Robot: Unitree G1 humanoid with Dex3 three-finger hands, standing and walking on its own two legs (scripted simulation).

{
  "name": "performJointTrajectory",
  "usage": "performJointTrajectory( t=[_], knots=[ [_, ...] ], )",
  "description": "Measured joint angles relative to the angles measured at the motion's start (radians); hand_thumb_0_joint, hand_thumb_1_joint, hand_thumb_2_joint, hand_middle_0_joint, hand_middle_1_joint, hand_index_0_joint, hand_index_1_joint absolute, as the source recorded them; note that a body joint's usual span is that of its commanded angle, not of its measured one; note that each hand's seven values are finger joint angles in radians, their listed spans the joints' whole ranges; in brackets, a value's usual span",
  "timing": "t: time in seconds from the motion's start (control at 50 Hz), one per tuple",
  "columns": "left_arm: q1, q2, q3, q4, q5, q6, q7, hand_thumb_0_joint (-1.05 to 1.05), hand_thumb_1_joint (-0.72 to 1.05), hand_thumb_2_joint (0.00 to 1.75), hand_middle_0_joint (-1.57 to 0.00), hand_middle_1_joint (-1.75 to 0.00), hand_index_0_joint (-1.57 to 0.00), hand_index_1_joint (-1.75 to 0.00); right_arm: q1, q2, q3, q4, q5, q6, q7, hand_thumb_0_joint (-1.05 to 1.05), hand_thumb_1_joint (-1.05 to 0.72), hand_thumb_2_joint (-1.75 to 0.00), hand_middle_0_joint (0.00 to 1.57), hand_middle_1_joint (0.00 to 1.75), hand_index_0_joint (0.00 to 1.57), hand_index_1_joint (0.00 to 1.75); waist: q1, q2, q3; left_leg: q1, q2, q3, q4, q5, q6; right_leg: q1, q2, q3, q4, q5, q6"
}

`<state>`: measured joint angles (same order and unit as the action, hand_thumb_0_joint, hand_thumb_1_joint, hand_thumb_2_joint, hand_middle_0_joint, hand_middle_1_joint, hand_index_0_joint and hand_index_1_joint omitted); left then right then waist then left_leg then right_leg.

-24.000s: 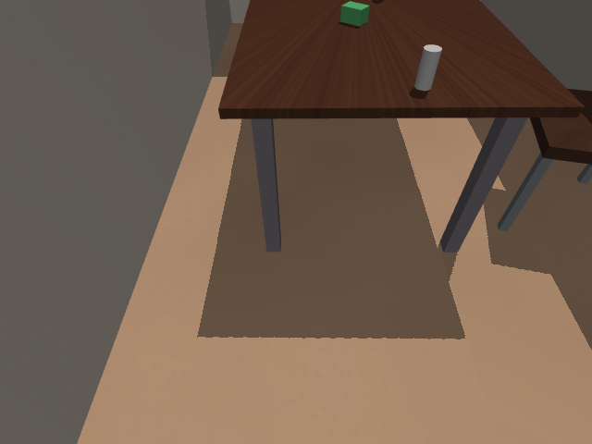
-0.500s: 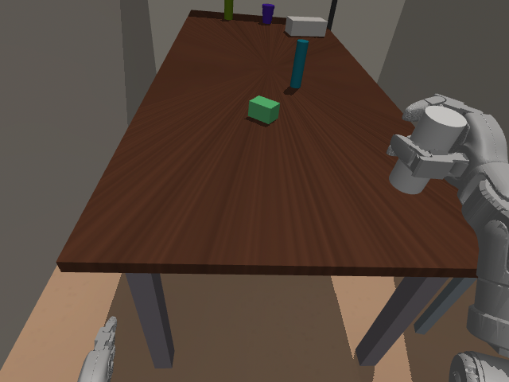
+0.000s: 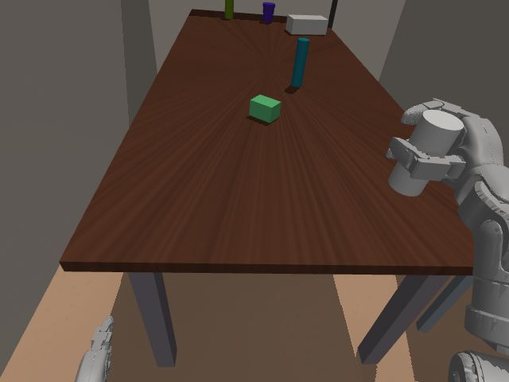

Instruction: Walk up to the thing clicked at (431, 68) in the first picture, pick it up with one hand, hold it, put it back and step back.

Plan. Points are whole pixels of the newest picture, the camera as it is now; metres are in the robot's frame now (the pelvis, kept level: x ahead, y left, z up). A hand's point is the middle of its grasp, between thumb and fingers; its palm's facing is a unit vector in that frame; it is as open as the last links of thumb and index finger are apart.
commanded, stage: crouch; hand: right
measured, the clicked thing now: (422, 155) +0.34 -0.18 +0.26
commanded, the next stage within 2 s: lower in 1.02 s
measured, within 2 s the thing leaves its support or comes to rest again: neither
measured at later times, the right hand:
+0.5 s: hand (375, 162) +0.43 -0.16 +0.19, palm faces +0.10 +1.00 -0.01, open 6.4 cm
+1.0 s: hand (363, 168) +0.47 -0.17 +0.15, palm faces +0.09 +1.00 -0.01, open 6.4 cm
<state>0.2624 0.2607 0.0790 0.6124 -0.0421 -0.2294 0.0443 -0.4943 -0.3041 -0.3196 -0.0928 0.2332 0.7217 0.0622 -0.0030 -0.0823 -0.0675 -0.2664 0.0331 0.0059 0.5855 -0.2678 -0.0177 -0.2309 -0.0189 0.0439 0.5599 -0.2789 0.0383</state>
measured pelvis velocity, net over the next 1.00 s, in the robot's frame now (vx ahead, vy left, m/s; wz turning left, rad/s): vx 0.01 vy -0.01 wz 0.04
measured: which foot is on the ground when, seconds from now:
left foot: down 0.00-1.00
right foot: down 0.00-1.00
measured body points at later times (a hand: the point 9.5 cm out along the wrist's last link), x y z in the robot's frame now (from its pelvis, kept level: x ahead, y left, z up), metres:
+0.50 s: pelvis +0.00 +0.00 +0.00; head -0.01 +0.02 +0.45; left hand +0.14 +0.26 -0.08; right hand +0.42 -0.22 +0.19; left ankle +0.03 +0.13 -0.73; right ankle +0.02 -0.15 -0.73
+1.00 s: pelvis +0.01 -0.01 -0.01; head +0.03 +0.00 +0.44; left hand +0.14 +0.26 -0.08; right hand +0.45 -0.22 +0.15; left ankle +0.03 +0.13 -0.73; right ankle +0.02 -0.15 -0.73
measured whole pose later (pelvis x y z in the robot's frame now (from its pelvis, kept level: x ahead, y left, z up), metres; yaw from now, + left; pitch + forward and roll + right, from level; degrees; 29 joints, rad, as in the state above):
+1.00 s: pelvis +0.01 -0.01 -0.01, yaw +2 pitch +5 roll +0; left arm 0.27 0.22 0.05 0.52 -0.01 -0.18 0.05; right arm -0.73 -0.34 -0.31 0.78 0.12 0.01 0.06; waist 0.08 -0.02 -0.05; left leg -0.46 0.02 -0.03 0.64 -0.27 -0.02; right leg -0.42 -0.03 0.01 0.63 -0.31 0.03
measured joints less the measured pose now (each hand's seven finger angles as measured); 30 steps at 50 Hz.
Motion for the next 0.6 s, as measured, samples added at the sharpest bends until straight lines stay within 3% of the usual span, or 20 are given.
performJointTrajectory(
  t=[0.16,0.38,0.6],
  knots=[
    [-0.007,-0.022,-0.012,0.016,0.012,-0.021,0.003,-0.01,-0.52,0.05,-0.04,-0.06,-0.05,-0.04,-0.021,0.015,0.025,0.175,-0.023,-0.071,0.001,0.0,0.01,-1.17,0.95,1.13,0.96,1.14,0.011,0.013,0.013,-0.022,-0.001,-0.005,0.004,0.004,0.0,-0.019,0.0,-0.005,0.002,0.003,0.001],
    [-0.003,-0.027,-0.007,0.012,0.027,-0.036,0.023,-0.01,-0.52,0.05,-0.05,-0.06,-0.06,-0.05,-0.106,0.016,0.035,0.416,-0.07,-0.313,-0.036,0.0,0.01,-1.16,0.95,1.13,0.97,1.13,0.036,0.039,0.039,-0.086,-0.008,-0.02,0.036,0.002,-0.001,-0.08,-0.007,-0.018,0.043,-0.01,0.001],
    [0.008,-0.036,-0.018,-0.036,0.03,-0.019,0.013,-0.01,-0.51,0.05,-0.05,-0.06,-0.06,-0.05,-0.171,-0.008,0.017,0.656,-0.098,-0.496,-0.017,0.0,0.01,-1.16,0.95,1.13,0.97,1.13,0.058,0.047,0.025,-0.127,-0.013,-0.033,0.036,0.004,-0.003,-0.117,-0.011,-0.031,0.046,-0.015,-0.002]
  ],
)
